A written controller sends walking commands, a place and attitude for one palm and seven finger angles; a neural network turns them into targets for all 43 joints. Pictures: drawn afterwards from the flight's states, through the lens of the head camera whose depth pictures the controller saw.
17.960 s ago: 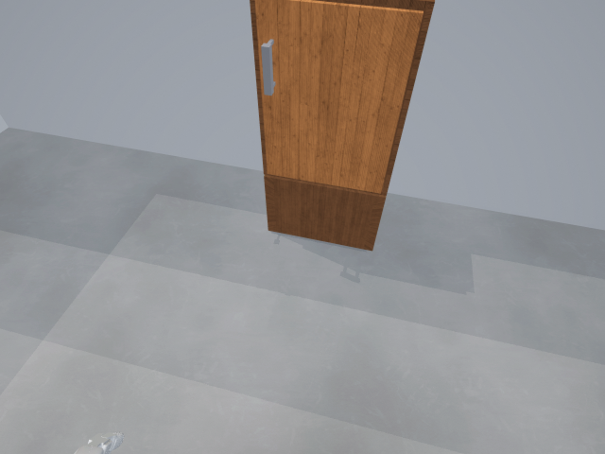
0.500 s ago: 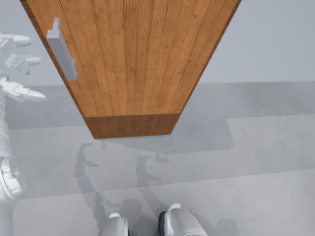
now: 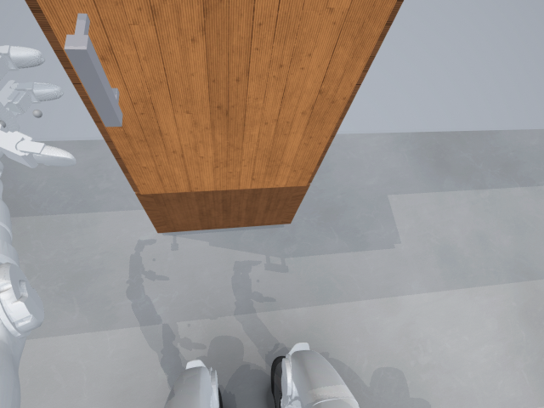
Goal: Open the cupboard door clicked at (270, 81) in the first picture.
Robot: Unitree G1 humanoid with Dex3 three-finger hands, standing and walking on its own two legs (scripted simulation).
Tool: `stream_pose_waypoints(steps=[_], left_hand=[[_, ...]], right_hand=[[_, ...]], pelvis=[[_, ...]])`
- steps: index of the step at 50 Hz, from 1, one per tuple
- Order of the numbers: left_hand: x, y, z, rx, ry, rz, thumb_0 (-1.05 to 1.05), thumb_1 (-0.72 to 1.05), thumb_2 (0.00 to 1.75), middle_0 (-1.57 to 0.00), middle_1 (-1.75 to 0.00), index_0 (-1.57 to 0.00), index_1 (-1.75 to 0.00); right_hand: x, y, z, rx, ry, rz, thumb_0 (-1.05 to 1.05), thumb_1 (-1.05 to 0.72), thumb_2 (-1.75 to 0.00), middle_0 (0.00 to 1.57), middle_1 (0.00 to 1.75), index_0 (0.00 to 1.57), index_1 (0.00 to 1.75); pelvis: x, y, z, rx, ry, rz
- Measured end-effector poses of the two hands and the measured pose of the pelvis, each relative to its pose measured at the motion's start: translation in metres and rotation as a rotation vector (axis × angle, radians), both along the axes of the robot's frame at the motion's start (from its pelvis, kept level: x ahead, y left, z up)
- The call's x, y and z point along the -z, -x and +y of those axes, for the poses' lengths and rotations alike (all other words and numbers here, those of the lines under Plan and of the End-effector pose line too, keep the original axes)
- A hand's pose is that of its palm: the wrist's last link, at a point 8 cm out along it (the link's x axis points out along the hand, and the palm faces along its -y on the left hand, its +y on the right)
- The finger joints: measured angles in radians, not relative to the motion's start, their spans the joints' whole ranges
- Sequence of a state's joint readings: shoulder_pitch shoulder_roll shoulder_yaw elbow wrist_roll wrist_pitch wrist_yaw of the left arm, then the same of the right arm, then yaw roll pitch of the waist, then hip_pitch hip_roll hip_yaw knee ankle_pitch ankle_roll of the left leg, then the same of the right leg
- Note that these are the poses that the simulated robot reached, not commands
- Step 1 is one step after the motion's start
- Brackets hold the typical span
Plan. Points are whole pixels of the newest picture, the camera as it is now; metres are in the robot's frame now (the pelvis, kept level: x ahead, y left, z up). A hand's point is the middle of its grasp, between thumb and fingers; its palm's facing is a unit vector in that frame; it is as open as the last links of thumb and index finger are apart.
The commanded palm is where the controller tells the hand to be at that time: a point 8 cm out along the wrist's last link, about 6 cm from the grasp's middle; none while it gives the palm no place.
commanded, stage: slide the fingers in behind the handle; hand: left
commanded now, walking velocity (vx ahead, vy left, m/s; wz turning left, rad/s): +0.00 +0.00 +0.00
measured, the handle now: (99, 74) +0.56 +0.20 +0.07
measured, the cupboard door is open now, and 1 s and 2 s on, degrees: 0 0 0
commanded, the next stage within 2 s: close the thumb around the handle in 1.48 s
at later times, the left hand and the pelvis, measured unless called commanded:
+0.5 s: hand (69, 110) +0.50 +0.23 +0.07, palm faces +0.01 -1.00 -0.01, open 14.0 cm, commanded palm +0.48 +0.27 +0.07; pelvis +0.00 +0.00 +0.00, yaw +0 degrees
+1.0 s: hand (98, 114) +0.49 +0.20 +0.07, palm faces +0.02 -1.00 -0.02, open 14.0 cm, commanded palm +0.47 +0.24 +0.07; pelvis +0.00 -0.01 +0.00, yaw +1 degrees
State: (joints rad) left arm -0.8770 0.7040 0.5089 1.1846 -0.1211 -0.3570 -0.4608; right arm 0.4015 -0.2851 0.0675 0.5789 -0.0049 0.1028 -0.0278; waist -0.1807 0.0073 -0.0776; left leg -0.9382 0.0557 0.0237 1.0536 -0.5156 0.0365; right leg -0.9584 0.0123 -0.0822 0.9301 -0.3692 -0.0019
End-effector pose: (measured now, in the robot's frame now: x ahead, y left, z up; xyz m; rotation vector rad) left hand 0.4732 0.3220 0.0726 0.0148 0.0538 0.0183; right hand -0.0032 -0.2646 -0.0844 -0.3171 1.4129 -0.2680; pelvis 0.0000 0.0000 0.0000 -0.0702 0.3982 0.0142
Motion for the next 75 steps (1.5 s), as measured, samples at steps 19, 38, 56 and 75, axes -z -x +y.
stream_pose_waypoints(steps=[19, 38, 56, 75], left_hand=[[0.002, -0.007, -0.026, -0.006, 0.011, 0.001, -0.01, -0.5, 0.3, -0.3, -1.2, -0.3, -1.2], [0.0, 0.002, -0.055, -0.001, 0.006, -0.028, -0.01, -0.5, 0.3, -0.3, -1.2, -0.3, -1.2], [0.001, 0.0, -0.083, -0.003, 0.009, -0.025, -0.01, -0.5, 0.3, -0.29, -1.2, -0.3, -1.2], [0.004, -0.004, -0.076, -0.024, -0.007, -0.005, -0.01, -0.5, 0.3, -0.3, -1.2, -0.3, -1.2]], right_hand=[[0.002, -0.008, 0.0, 0.006, -0.019, -0.035, 0.0, -0.91, -0.9, 0.2, 0.3, 0.21, 0.3], [0.005, -0.023, 0.001, 0.002, -0.055, -0.075, 0.01, -0.91, -0.9, 0.2, 0.3, 0.21, 0.3], [0.012, -0.015, -0.006, -0.003, -0.06, -0.089, 0.01, -0.91, -0.9, 0.2, 0.3, 0.21, 0.3], [0.012, -0.001, -0.012, 0.001, -0.047, -0.068, 0.01, -0.91, -0.9, 0.2, 0.3, 0.21, 0.3]], pelvis=[[-0.001, -0.002, -0.003, 0.003, -0.005, -0.008], [-0.005, -0.008, -0.006, 0.005, -0.014, -0.026], [-0.001, 0.001, -0.011, 0.0, -0.026, -0.03], [0.001, 0.007, -0.016, 0.002, -0.029, -0.02]])
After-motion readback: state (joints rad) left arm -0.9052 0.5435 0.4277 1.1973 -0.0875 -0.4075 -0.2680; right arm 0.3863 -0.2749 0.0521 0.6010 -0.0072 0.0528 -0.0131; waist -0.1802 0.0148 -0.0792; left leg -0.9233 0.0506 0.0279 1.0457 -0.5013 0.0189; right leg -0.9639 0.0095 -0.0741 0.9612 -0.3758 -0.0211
